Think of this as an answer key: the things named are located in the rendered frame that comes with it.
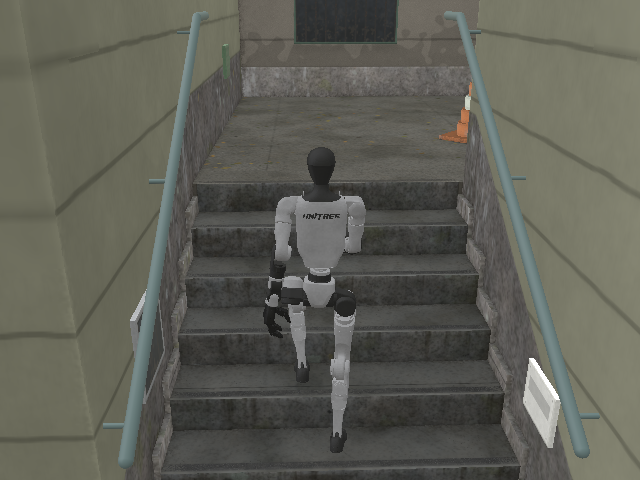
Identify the stairs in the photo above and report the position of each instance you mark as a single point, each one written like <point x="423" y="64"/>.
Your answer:
<point x="423" y="401"/>

